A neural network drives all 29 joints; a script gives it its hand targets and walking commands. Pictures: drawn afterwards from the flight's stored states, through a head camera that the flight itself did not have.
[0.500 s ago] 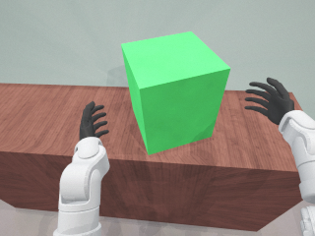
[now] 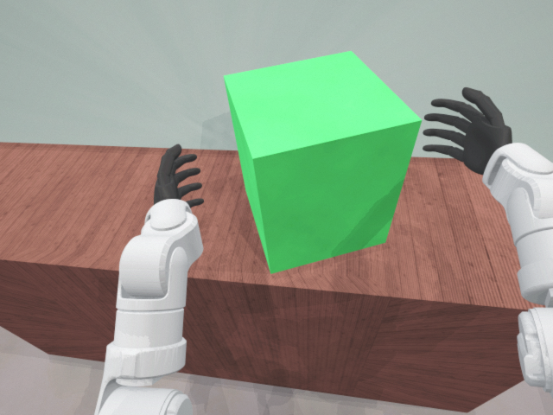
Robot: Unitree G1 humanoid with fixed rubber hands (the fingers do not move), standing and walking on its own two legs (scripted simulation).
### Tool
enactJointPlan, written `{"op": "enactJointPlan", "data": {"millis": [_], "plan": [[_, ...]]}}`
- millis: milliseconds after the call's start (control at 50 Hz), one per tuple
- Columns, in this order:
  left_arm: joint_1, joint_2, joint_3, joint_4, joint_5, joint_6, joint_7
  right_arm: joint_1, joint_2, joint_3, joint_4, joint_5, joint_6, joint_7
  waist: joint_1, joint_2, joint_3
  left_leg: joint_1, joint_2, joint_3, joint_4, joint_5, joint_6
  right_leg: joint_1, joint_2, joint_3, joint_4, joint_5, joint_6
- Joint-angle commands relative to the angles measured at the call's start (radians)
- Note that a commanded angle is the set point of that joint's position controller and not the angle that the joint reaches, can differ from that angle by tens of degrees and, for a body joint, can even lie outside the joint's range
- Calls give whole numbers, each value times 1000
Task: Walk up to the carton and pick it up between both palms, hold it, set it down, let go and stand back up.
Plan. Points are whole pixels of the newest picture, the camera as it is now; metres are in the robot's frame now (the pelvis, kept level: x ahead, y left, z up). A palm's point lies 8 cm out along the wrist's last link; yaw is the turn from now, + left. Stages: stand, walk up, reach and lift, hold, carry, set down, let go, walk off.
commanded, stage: reach and lift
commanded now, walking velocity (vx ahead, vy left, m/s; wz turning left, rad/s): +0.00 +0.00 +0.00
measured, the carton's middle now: (310, 165) +0.53 +0.05 +0.07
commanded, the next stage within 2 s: none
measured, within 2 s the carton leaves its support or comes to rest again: neither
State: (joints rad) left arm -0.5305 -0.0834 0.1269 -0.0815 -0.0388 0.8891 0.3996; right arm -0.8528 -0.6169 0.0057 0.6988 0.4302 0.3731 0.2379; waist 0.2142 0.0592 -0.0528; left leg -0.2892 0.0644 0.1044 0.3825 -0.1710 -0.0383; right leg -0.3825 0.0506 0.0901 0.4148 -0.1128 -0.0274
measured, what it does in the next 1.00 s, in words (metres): stands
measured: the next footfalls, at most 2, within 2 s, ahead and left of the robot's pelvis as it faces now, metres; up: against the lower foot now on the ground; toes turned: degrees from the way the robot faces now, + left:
none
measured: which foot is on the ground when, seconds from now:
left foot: down 0.00-1.00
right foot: down 0.00-1.00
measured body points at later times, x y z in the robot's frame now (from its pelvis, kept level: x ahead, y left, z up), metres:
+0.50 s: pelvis +0.01 +0.00 +0.00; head +0.05 -0.03 +0.45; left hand +0.38 +0.22 +0.19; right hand +0.52 -0.15 +0.22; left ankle +0.01 +0.15 -0.74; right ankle +0.06 -0.10 -0.74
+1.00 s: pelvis +0.02 +0.01 +0.00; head +0.07 -0.03 +0.45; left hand +0.42 +0.24 +0.22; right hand +0.55 -0.12 +0.26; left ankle +0.01 +0.15 -0.74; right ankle +0.06 -0.10 -0.74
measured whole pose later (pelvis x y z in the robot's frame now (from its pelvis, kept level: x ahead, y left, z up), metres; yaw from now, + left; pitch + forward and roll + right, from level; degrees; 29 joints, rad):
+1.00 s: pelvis +0.02 +0.01 +0.00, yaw +0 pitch +10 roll +0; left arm -0.95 0.05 0.17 0.40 -0.11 0.75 0.40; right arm -1.31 -0.62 0.13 1.05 0.45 0.40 0.24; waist 0.28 0.06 -0.11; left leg -0.34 0.07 0.10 0.35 -0.17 -0.04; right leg -0.42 0.05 0.09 0.34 -0.10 -0.03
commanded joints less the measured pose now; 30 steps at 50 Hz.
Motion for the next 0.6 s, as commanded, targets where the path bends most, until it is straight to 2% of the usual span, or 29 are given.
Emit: {"op": "enactJointPlan", "data": {"millis": [0, 20, 40, 60, 100, 120, 160, 180, 200, 220, 240, 260, 280, 300, 320, 340, 360, 400, 440, 460, 480, 520, 540, 580], "plan": [[-576, 171, 39, -77, -128, -62, 13, -574, -322, -4, -3, 7, -23, -20, 5, -214, -510, 35, -45, -63, -40, 166, -6, 267, 43, -40, -72, 152, -83], [-616, 189, 52, -80, -136, -73, 5, -619, -310, 11, -20, 5, -27, -21, 8, -231, -513, 33, -50, -50, -39, 155, 3, 256, 38, -37, -66, 133, -76], [-638, 190, 47, -68, -132, -78, 10, -638, -313, -4, 4, -2, -31, -21, 0, -222, -522, 39, -47, -57, -43, 139, 0, 252, 43, -43, -72, 131, -81], [-687, 222, 52, -90, -140, -84, 11, -677, -313, -5, -43, 3, -35, -21, 2, -230, -545, 24, -48, -55, -37, 149, 1, 257, 37, -42, -68, 142, -76], [-684, 220, 61, -66, -130, -83, 12, -683, -315, 0, 13, -4, -30, -25, 15, -218, -575, 29, -51, -52, -33, 191, -5, 270, 41, -48, -61, 183, -77], [-685, 216, 59, -73, -136, -83, 12, -694, -323, -6, -12, -5, -37, -24, 16, -227, -589, 40, -47, -56, -30, 209, -9, 266, 49, -56, -61, 196, -79], [-709, 215, 40, -38, -140, -80, 6, -711, -319, 3, 40, -4, -27, -19, 0, -203, -565, 47, -46, -69, -32, 197, -14, 247, 47, -64, -72, 174, -89], [-706, 203, 37, -15, -135, -82, 8, -705, -298, 11, 54, 4, -25, -17, 9, -175, -554, 48, -47, -66, -31, 215, -14, 255, 40, -57, -77, 178, -90], [-747, 230, 55, -14, -141, -91, 11, -762, -295, 35, 35, 13, -28, -12, 28, -208, -585, 31, -45, -65, -35, 212, -12, 269, 46, -62, -77, 183, -89], [-736, 221, 48, 12, -146, -91, 9, -765, -296, 44, 57, 15, -26, -14, 39, -217, -569, 21, -48, -60, -30, 227, -5, 273, 44, -55, -71, 194, -82], [-751, 231, 53, 50, -152, -99, 4, -778, -277, 57, 53, 12, -24, -13, 33, -239, -574, -6, -50, -60, -33, 205, -1, 283, 44, -54, -71, 191, -75], [-752, 227, 50, 69, -139, -101, 2, -758, -263, 54, 89, 13, -22, -10, 24, -208, -572, 8, -50, -58, -39, 204, -4, 269, 42, -59, -72, 193, -77], [-775, 242, 65, 21, -131, -102, 4, -772, -286, 48, 80, 8, -26, -16, 32, -207, -597, 22, -47, -50, -33, 220, -10, 285, 45, -57, -69, 210, -78], [-775, 250, 76, 56, -132, -104, 5, -787, -285, 58, 97, 14, -23, -18, 42, -211, -577, 9, -50, -51, -32, 226, -14, 290, 46, -53, -68, 212, -78], [-777, 269, 90, 98, -131, -102, 1, -804, -284, 60, 98, 1, -15, -26, 34, -242, -556, -16, -55, -51, -39, 208, -6, 320, 43, -49, -70, 223, -72], [-813, 275, 89, 98, -144, -111, 2, -841, -273, 67, 78, 19, -17, -25, 52, -231, -579, -33, -52, -54, -41, 218, -1, 320, 42, -49, -68, 214, -69], [-833, 271, 83, 110, -143, -121, 1, -840, -254, 71, 89, 9, -13, -19, 40, -240, -579, -42, -51, -55, -44, 197, -6, 323, 43, -53, -63, 201, -71], [-866, 272, 78, 118, -137, -127, 3, -872, -256, 69, 127, 8, -19, -20, 39, -215, -595, -28, -51, -57, -40, 211, -6, 294, 42, -60, -71, 200, -73], [-879, 288, 97, 143, -147, -137, 10, -884, -256, 70, 133, 11, -17, -19, 55, -231, -618, -51, -50, -52, -35, 218, -9, 313, 47, -54, -62, 219, -73], [-883, 282, 89, 170, -141, -138, 6, -878, -253, 79, 160, 9, -10, -21, 46, -230, -597, -58, -53, -51, -43, 204, -7, 318, 44, -52, -63, 219, -67], [-906, 292, 97, 170, -147, -143, 3, -905, -251, 88, 160, 10, -12, -20, 58, -236, -604, -65, -52, -53, -43, 218, -9, 323, 44, -54, -67, 223, -64], [-905, 305, 106, 176, -149, -155, -2, -901, -245, 101, 150, 31, -23, -23, 71, -224, -643, -78, -60, -47, -27, 281, -15, 370, 41, -46, -49, 324, -62], [-911, 299, 99, 164, -147, -161, -5, -902, -252, 92, 177, 25, -23, -21, 48, -228, -672, -71, -57, -54, -23, 299, -18, 372, 46, -58, -42, 356, -62], [-945, 304, 97, 180, -145, -157, -6, -952, -259, 88, 179, 20, -26, -27, 44, -219, -680, -70, -57, -54, -24, 287, -18, 342, 46, -62, -53, 329, -64]]}}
